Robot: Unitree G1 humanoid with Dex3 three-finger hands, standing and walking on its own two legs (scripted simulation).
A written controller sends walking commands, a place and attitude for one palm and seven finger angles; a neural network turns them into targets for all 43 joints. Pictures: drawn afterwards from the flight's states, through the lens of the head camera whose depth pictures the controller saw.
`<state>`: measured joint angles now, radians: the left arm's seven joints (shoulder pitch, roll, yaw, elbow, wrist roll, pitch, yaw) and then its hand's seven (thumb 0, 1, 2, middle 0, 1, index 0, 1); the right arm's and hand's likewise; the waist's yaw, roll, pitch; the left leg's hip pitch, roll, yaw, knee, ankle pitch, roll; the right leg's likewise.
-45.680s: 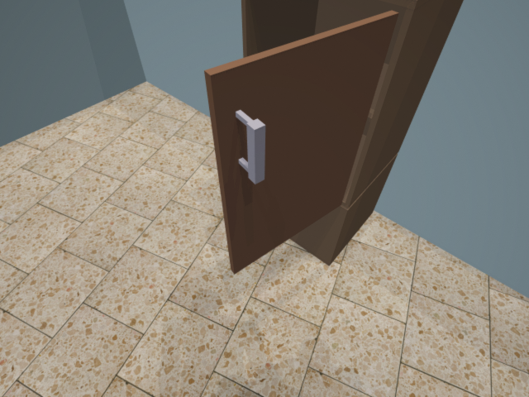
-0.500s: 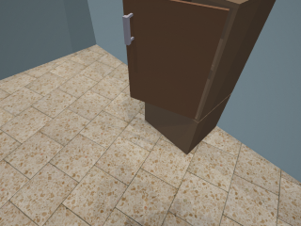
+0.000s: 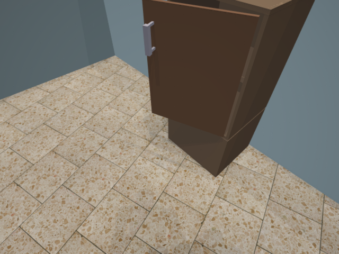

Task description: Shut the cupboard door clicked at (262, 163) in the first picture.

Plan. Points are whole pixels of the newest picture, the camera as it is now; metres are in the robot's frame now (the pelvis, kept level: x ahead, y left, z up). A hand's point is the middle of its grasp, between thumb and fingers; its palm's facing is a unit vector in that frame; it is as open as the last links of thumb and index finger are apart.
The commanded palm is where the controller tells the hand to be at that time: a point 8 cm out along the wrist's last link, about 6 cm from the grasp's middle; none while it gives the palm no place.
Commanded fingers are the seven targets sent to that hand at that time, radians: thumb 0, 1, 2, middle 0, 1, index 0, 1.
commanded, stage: let the arm hang, fingers relaxed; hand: left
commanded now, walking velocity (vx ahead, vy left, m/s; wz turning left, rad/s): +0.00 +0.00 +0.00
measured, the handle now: (150, 38) +0.88 +0.13 +0.11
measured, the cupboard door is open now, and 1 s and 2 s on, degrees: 21 21 21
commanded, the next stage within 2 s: look to check the result in 0.32 s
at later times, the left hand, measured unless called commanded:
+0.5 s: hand out of the picture -0.03 +0.16 -0.18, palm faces +0.03 -0.98 -0.17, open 7.4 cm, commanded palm none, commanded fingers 0.00 0.90 0.90 -0.20 -0.30 -0.20 -0.30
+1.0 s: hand out of the picture +0.00 +0.16 -0.17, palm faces +0.02 -0.98 -0.18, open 7.4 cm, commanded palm none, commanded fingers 0.00 0.90 0.90 -0.20 -0.30 -0.20 -0.30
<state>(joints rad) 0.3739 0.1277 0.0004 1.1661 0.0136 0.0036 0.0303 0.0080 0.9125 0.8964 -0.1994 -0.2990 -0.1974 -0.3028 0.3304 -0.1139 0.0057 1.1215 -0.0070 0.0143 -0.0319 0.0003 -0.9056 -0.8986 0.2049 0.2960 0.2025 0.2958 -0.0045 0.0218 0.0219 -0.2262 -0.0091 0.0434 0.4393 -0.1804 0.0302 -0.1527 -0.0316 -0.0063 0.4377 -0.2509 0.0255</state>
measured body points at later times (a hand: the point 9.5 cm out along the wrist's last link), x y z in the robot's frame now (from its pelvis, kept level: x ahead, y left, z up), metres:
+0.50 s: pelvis +0.00 +0.00 +0.00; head +0.01 +0.00 +0.45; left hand -0.03 +0.21 -0.16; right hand -0.02 -0.22 -0.16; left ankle +0.04 +0.10 -0.74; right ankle -0.01 -0.14 -0.74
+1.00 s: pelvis +0.02 -0.01 +0.00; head +0.02 -0.01 +0.45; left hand +0.00 +0.22 -0.16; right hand +0.02 -0.23 -0.16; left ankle +0.04 +0.10 -0.74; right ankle -0.01 -0.14 -0.74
